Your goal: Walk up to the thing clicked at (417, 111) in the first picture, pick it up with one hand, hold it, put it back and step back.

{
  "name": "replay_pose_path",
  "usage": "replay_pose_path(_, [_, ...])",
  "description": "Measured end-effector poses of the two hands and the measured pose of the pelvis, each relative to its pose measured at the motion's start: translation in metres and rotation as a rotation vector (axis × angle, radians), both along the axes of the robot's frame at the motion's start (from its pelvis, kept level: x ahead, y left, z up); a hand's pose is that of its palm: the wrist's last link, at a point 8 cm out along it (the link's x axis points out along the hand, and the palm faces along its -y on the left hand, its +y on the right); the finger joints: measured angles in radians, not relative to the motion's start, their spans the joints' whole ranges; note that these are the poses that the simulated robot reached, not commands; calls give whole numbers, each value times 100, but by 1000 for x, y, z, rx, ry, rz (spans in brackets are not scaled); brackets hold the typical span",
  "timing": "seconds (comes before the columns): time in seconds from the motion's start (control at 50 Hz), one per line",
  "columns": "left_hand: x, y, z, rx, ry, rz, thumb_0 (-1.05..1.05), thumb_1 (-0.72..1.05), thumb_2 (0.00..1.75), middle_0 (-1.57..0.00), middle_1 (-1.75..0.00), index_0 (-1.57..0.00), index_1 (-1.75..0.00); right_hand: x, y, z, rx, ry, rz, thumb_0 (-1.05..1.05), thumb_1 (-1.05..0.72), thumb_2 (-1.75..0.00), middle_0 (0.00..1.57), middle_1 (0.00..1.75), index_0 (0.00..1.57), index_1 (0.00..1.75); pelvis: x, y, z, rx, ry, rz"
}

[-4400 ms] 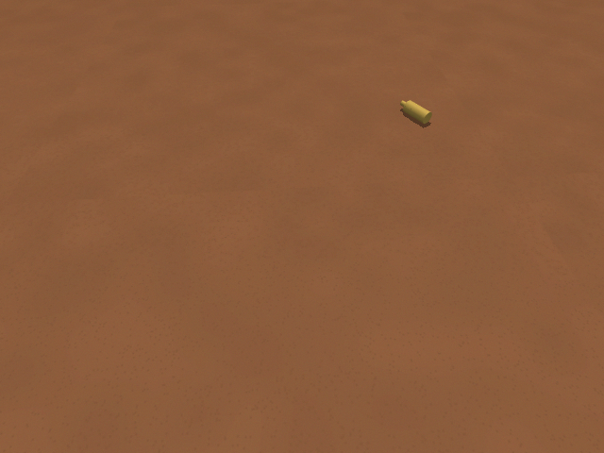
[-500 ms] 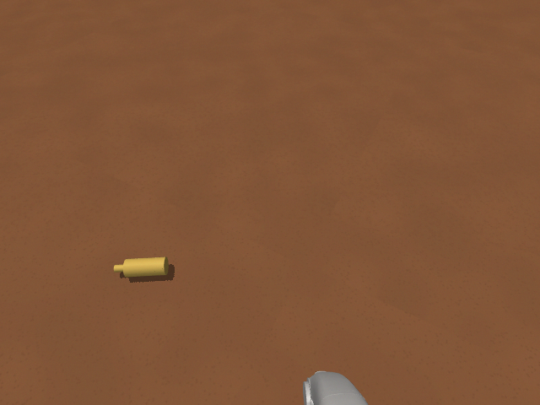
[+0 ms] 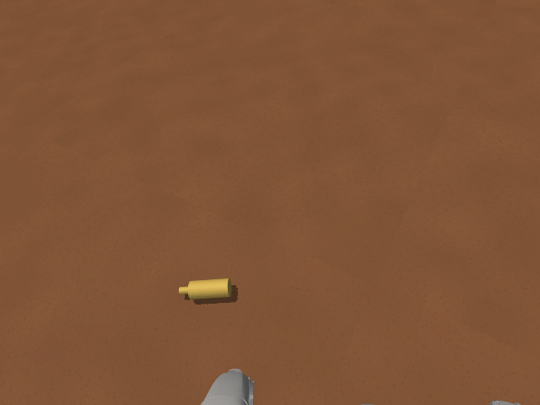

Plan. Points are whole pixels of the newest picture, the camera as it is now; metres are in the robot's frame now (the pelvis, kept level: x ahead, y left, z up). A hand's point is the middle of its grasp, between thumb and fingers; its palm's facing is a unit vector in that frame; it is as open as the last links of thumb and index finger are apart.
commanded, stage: walk up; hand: left
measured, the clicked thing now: (204, 289) +0.63 +0.37 -0.72
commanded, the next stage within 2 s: none
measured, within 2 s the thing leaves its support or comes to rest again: neither
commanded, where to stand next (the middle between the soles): +0.19 +0.09 m, yaw -2 degrees
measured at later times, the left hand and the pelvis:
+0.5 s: hand (77, 373) +0.20 +0.40 -0.15, palm faces -0.07 -0.92 -0.40, open 7.4 cm; pelvis +0.10 +0.13 +0.00, yaw -1 degrees
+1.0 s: hand (96, 360) +0.22 +0.36 -0.14, palm faces -0.04 -0.95 -0.32, open 7.4 cm; pelvis +0.11 +0.11 +0.01, yaw -2 degrees
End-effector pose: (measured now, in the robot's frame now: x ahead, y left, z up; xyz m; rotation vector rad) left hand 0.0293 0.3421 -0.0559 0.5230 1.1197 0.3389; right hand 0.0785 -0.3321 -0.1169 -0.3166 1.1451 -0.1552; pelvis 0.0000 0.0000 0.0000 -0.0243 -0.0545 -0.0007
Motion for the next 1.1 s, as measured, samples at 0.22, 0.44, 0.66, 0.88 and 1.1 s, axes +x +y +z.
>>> replay_pose_path(0.22, [56, 108, -55, -37, 77, 7, 1, 90, 90, -20, -30, -20, -30, 21, 89, 16, -92, -15, -46, 1, -91, -89, 20, 30, 20, 30, 47, 93, -20, 4, 3, -7])
replay_pose_path(0.44, [146, 104, -46, -169, 37, -56, 1, 90, 90, -20, -30, -20, -30, 9, 146, 18, -66, 130, -90, 1, -91, -89, 21, 30, 20, 30, 94, 128, 2, 27, 14, -4])
replay_pose_path(0.66, [204, 69, -55, -227, -20, -87, 1, 90, 90, -20, -30, -20, -29, 76, 153, -3, -36, 48, -80, 1, -91, -89, 21, 30, 20, 30, 110, 120, -4, 37, 7, -26])
replay_pose_path(0.88, [208, 62, -47, -265, -49, -71, 0, 90, 90, -20, -30, -20, -30, 113, 139, 22, -69, -41, -32, 1, -91, -89, 21, 30, 20, 30, 107, 114, 7, 39, 1, -31])
replay_pose_path(1.1, [161, 63, -42, -261, 77, 2, 1, 90, 90, -20, -30, -20, -29, 106, 127, 26, -65, 22, -31, 1, -91, -89, 21, 30, 20, 30, 106, 107, 19, 41, 12, -32])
